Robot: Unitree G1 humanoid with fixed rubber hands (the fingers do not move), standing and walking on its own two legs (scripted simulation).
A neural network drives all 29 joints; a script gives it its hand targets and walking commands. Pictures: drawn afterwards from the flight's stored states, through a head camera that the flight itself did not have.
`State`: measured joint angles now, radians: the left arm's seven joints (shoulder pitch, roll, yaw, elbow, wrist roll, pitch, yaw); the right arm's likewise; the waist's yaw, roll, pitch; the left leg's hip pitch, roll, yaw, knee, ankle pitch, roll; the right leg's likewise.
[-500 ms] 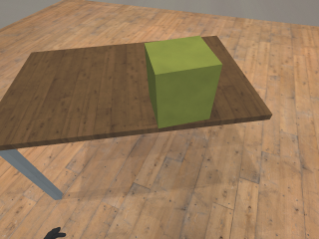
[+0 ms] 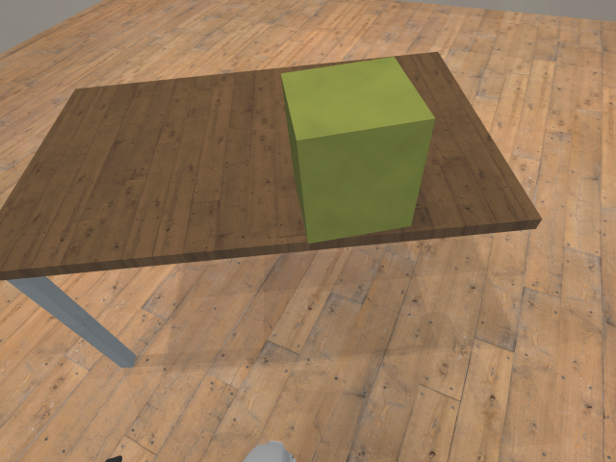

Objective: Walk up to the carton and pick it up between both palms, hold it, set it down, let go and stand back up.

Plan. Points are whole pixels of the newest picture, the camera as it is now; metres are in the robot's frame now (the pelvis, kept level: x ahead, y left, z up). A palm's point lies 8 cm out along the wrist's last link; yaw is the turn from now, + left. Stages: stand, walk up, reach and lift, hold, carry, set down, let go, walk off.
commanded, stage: walk up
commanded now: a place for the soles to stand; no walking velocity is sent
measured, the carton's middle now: (349, 153) +0.65 -0.02 +0.01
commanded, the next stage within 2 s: none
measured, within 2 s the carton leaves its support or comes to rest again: neither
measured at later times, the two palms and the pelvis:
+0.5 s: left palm out of the picture +0.05 +0.29 -0.09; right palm out of the picture +0.07 -0.33 -0.12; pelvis +0.00 -0.03 +0.00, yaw +3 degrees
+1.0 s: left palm out of the picture +0.04 +0.28 -0.09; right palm out of the picture +0.07 -0.34 -0.12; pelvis -0.01 -0.04 +0.00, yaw +4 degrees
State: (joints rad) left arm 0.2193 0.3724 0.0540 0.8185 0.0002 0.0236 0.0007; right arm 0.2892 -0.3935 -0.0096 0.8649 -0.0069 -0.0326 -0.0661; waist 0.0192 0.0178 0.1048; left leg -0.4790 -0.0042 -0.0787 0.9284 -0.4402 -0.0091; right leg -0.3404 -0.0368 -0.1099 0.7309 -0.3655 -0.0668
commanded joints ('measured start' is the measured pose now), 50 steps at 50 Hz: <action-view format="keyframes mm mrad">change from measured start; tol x32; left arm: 1 -83 258 88 -123 47 -4 -17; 50 -4 265 98 -46 31 -62 2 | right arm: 1 80 -196 -74 -24 0 -17 -7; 50 -8 -229 -77 -18 8 -15 14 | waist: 1 2 -175 -94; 5 -38 190 34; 50 16 -87 -81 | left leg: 1 127 8 155 -174 118 50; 6 40 357 -741 -648 -199 315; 16 113 167 -361 -277 412 199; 20 -203 -38 -12 174 -104 43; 34 240 -34 130 -303 176 66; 37 114 330 -669 -573 -4 320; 50 -178 -15 -24 96 -30 38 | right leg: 1 11 -244 157 -189 40 -139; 6 -220 1 193 347 -286 40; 13 -127 0 138 179 -238 34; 18 279 -350 499 -418 8 -39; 26 374 -258 196 -176 694 -89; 38 -146 3 193 323 -325 42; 46 325 -270 500 -432 -249 -18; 50 279 -286 332 -329 224 -61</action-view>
